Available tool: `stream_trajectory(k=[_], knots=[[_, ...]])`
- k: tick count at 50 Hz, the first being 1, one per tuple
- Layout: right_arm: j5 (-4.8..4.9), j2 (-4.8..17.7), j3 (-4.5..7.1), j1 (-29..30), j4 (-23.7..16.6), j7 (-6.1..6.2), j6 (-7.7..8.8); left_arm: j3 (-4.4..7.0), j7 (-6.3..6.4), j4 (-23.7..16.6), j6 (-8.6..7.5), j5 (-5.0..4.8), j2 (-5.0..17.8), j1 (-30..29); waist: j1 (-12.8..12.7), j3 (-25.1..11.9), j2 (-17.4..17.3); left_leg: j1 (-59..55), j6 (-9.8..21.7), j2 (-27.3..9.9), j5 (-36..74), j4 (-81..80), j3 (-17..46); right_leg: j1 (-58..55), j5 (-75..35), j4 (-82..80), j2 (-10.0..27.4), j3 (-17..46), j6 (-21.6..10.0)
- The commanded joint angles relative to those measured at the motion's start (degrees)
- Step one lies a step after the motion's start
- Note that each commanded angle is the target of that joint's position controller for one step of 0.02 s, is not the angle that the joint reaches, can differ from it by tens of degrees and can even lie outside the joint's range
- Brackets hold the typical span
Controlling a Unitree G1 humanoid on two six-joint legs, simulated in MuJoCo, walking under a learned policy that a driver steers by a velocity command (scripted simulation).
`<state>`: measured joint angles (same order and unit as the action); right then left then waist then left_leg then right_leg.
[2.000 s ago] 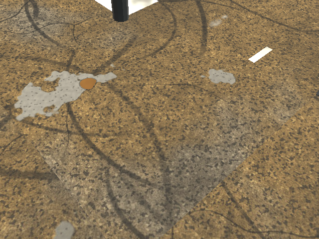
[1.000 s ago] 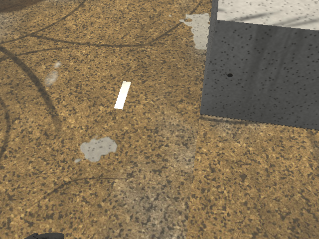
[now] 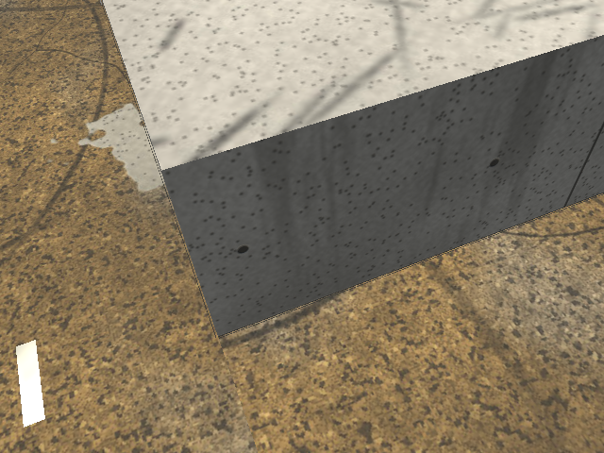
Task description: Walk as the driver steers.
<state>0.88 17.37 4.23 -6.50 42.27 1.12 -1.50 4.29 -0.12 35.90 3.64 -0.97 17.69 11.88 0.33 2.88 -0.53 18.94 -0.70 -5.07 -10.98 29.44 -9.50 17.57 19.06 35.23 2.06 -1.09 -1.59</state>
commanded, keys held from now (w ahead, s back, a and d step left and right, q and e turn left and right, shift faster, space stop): w+e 0.30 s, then w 0.08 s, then no key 0.42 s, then e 0.20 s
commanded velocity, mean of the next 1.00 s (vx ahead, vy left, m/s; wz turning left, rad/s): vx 0.17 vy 0.00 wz -0.36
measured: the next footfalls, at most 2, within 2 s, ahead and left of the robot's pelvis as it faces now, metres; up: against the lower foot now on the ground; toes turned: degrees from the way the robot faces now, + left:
left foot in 0.48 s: +0.33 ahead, +0.09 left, +0.00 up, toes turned -16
right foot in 0.84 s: +0.28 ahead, -0.17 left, +0.00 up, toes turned -12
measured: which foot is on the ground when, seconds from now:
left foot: down 0.00-0.00, up 0.02-0.46, down 0.48-1.00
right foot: down 0.00-0.50, up 0.52-0.82, down 0.84-1.00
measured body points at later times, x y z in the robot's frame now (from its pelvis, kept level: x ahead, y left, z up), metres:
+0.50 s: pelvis +0.18 +0.00 +0.00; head +0.21 -0.02 +0.45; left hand +0.28 +0.28 -0.11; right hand +0.34 -0.30 -0.08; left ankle +0.29 +0.10 -0.73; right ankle +0.01 -0.10 -0.72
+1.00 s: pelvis +0.26 -0.03 +0.00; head +0.28 -0.04 +0.45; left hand +0.50 +0.18 -0.08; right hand +0.29 -0.33 -0.11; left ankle +0.29 +0.10 -0.73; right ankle +0.25 -0.16 -0.73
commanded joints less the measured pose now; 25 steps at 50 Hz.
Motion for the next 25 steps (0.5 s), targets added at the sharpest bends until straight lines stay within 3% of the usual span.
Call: stream_trajectory(k=[1,2,3,4,5,6,9,13,16,20,22,23,24,25], knots=[[-1.12,0.9,0.19,4.6,-5.7,-0.86,0.99,4.7,0.91,0.9,-0.64,-0.21,14.6,15.2,-4.5,-4.2,16.6,25.8,-1.7,3.3,-26.5,22.3,-0.7,-19.7,16.3,-18.1,15.5,30.6,-14.0],[-0.27,4.9,1.5,10.7,-7.7,-0.9,2.59,4.32,0.39,-1.0,-2.82,1.78,15.6,13.0,-6.8,-1.5,12.6,31.9,-0.1,5.0,-23.2,28.3,12.0,-13.7,26.2,-26.6,18.5,43.2,-18.8],[0.86,7.6,2.4,10.2,-7.6,-1.16,3.74,3.38,0.57,-1.3,-4.52,2.2,12.9,8.5,-3.9,1.1,10.8,32.3,1.6,2.9,-16.1,29.1,14.3,-12.8,26.1,-28.4,17.7,39.5,-16.2],[0.55,8.4,2.88,7.5,-6.0,-1.16,4.37,2.63,0.85,-1.5,-5.48,1.4,10.8,5.9,-1.8,1.3,10.3,31.5,1.7,2.0,-10.1,27.9,14.3,-13.2,20.6,-27.3,15.6,34.7,-13.5],[-0.56,8.3,3.05,6.1,-4.6,-1.01,4.76,2.04,1.12,-1.3,-5.7,0.66,9.0,5.0,-1.4,-0.1,9.6,29.9,1.0,1.3,-6.1,26.3,14.3,-14.4,15.6,-26.4,13.8,30.8,-11.6],[-1.19,7.7,3.03,5.6,-3.9,-1.12,5.08,1.55,1.39,-1.0,-5.78,0.57,8.2,5.3,-1.1,-0.7,9.4,27.4,0.3,1.5,-2.3,25.0,13.9,-14.0,11.8,-26.3,11.7,27.5,-10.4],[-0.95,5.7,2.54,6.4,-3.4,-1.87,5.89,1.22,1.93,-0.3,-6.42,1.13,7.6,8.1,-1.7,-1.8,7.8,23.8,-1.4,3.2,6.3,19.7,12.7,-14.7,1.6,-26.2,8.9,22.3,-9.8],[-0.52,4.3,1.63,9.4,-4.2,-2.25,6.07,1.72,2.12,1.1,-6.63,0.45,8.7,10.7,-3.2,-0.3,8.8,19.1,-3.3,4.7,10.2,9.0,12.9,-12.6,-2.3,-25.7,7.3,19.9,-9.7],[-0.03,4.4,1.13,12.1,-5.2,-2.46,6.63,2.11,2.07,2.3,-6.66,-0.15,9.7,12.3,-4.8,1.1,9.1,17.0,-3.8,4.7,9.3,3.0,13.1,-12.3,-2.5,-24.3,7.9,20.8,-10.0],[-0.4,5.5,0.66,11.6,-5.4,-3.43,8.06,1.98,1.67,3.4,-6.08,-0.06,9.1,12.1,-5.2,1.3,9.0,11.2,-1.9,4.5,7.2,-1.8,12.0,-13.2,-10.4,-20.0,8.7,21.7,-9.1],[-1.44,7.0,1.28,6.8,-4.4,-3.3,8.59,2.0,1.68,3.5,-5.51,0.16,9.0,10.8,-2.8,-1.1,10.0,4.3,0.1,6.0,7.3,-4.6,9.9,-14.2,-24.5,-13.9,7.7,21.6,-7.3],[-2.3,8.3,1.76,2.4,-3.1,-2.78,8.82,1.44,1.84,3.1,-5.3,0.47,7.6,9.9,-0.5,-5.3,9.9,-3.3,2.1,6.3,10.4,-7.1,9.1,-14.5,-35.8,-7.7,4.8,19.4,-5.4],[-3.27,10.7,2.12,-3.9,-2.6,-2.43,9.0,0.66,1.94,2.0,-5.38,1.22,5.6,8.9,2.5,-12.4,7.9,-16.5,5.7,0.3,19.9,-4.3,13.8,-9.5,-35.3,2.1,2.0,17.6,-2.9],[-4.2,16.5,3.63,-11.4,-0.9,-2.18,8.28,-0.38,1.99,0.6,-5.88,1.34,3.0,12.8,3.0,-21.2,-7.5,-38.6,14.9,-12.0,31.9,-1.2,30.7,9.8,-15.9,21.7,-5.9,12.1,2.1]])
Velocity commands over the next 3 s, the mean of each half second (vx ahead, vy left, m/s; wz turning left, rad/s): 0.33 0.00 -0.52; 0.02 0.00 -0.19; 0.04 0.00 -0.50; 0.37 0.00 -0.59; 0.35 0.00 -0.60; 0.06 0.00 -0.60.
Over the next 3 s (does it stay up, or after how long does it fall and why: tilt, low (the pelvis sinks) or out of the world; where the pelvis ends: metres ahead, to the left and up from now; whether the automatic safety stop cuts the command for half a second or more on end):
stays up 0.54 -0.49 0.01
